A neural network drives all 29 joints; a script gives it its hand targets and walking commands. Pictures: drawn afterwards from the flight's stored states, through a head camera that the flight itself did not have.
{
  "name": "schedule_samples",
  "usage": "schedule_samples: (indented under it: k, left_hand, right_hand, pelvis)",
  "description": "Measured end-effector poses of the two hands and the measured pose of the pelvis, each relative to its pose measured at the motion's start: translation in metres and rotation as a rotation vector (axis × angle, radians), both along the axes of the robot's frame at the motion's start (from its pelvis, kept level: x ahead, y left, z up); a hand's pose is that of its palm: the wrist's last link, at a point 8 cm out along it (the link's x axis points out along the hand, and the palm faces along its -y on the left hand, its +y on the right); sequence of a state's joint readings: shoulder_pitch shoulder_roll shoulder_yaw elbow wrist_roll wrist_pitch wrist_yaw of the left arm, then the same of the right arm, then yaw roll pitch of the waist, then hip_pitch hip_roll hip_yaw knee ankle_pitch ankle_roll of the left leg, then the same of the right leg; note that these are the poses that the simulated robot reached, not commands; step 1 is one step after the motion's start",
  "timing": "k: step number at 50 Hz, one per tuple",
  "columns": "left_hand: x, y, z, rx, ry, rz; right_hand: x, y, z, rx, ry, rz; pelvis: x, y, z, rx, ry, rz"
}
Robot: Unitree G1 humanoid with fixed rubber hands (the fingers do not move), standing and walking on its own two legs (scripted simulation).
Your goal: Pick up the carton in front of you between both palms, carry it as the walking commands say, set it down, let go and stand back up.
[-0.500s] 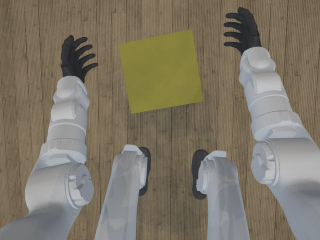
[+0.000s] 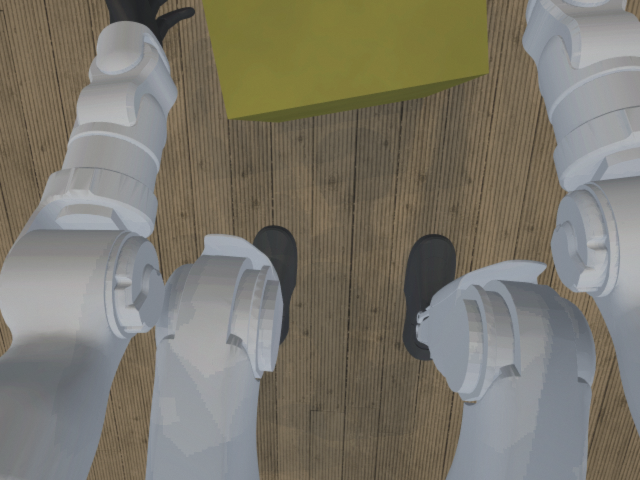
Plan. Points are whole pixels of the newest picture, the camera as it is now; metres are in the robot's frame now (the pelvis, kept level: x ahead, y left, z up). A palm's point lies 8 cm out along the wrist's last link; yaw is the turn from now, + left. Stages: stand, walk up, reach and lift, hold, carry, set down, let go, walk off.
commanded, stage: reach and lift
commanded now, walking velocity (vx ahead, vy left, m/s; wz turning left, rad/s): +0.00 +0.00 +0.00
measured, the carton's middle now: (338, 4) +0.54 +0.03 -0.25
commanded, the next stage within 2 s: none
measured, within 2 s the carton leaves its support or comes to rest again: leaves its support in 0.78 s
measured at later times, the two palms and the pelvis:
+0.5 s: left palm (167, 21) +0.51 +0.19 -0.18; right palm out of the picture +0.56 -0.12 -0.18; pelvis +0.02 +0.00 +0.00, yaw +1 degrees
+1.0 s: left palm out of the picture +0.51 +0.18 -0.09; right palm out of the picture +0.55 -0.12 -0.09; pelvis +0.02 +0.00 +0.01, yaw -1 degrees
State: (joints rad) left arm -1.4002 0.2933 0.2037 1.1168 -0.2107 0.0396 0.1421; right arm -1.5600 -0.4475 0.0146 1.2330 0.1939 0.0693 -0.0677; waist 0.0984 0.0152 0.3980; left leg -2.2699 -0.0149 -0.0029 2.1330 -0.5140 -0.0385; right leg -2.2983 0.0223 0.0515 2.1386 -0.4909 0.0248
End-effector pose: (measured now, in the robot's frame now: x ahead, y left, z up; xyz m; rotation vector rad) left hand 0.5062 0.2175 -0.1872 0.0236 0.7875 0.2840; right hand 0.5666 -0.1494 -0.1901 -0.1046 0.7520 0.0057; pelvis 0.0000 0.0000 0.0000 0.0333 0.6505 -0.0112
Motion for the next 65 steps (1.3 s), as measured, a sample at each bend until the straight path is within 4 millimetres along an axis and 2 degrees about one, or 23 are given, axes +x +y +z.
schedule_samples:
  k: [5, 11, 17, 24, 32, 38, 41, 46, 50, 54, 56, 61, 65]
  left_hand:
    - [0.018, 0.004, 0.008, -0.009, -0.055, 0.021]
    - [0.030, -0.005, 0.013, -0.028, -0.056, -0.009]
    - [0.021, -0.015, 0.011, -0.054, -0.036, -0.026]
    - [0.003, -0.031, 0.005, -0.064, -0.020, -0.049]
    - [0.009, -0.033, 0.008, -0.046, -0.013, -0.019]
    - [0.018, -0.033, 0.013, -0.018, 0.001, -0.042]
    - [0.022, -0.033, 0.022, -0.028, -0.013, -0.023]
    - [0.020, -0.035, 0.057, -0.063, -0.072, 0.001]
    - [0.008, -0.040, 0.097, -0.070, -0.084, -0.005]
    - [0.001, -0.047, 0.142, -0.087, -0.099, -0.015]
    - [-0.002, -0.050, 0.160, -0.095, -0.087, -0.024]
    - [-0.014, -0.052, 0.196, -0.082, -0.055, -0.036]
    - [-0.025, -0.045, 0.219, -0.057, -0.062, -0.022]
  right_hand:
    - [0.006, 0.002, -0.009, -0.010, -0.018, 0.010]
    - [0.021, 0.013, 0.012, -0.003, -0.067, 0.030]
    - [0.013, 0.020, 0.016, -0.003, -0.036, 0.034]
    - [-0.003, 0.028, 0.007, 0.021, -0.020, 0.040]
    - [0.001, 0.037, 0.010, 0.015, -0.013, 0.051]
    - [0.003, 0.037, 0.012, 0.002, -0.006, 0.048]
    - [0.001, 0.037, 0.016, 0.010, -0.016, 0.038]
    - [-0.005, 0.035, 0.053, 0.058, -0.062, -0.020]
    - [-0.013, 0.030, 0.102, 0.067, -0.074, -0.046]
    - [-0.022, 0.023, 0.155, 0.055, -0.087, -0.058]
    - [-0.028, 0.019, 0.175, 0.047, -0.075, -0.068]
    - [-0.045, 0.016, 0.204, 0.032, -0.042, -0.063]
    - [-0.052, 0.023, 0.219, 0.076, -0.046, -0.062]
  pelvis:
    - [0.003, 0.003, -0.004, 0.001, -0.039, 0.013]
    - [0.014, 0.002, -0.005, -0.006, -0.018, 0.017]
    - [0.021, 0.002, -0.002, -0.006, 0.013, 0.019]
    - [0.017, 0.000, 0.001, -0.003, 0.043, 0.019]
    - [0.004, -0.004, -0.001, 0.009, 0.000, 0.012]
    - [0.003, -0.007, -0.011, 0.016, -0.029, 0.009]
    - [0.005, -0.007, -0.011, 0.016, -0.018, 0.008]
    - [0.010, -0.005, -0.006, 0.004, 0.009, -0.002]
    - [0.015, 0.000, 0.008, -0.005, 0.033, -0.006]
    - [0.016, 0.003, 0.030, -0.004, 0.056, -0.010]
    - [0.016, 0.003, 0.043, -0.004, 0.073, -0.010]
    - [0.015, 0.000, 0.076, -0.002, 0.098, 0.003]
    - [0.015, -0.002, 0.096, -0.002, 0.103, 0.009]
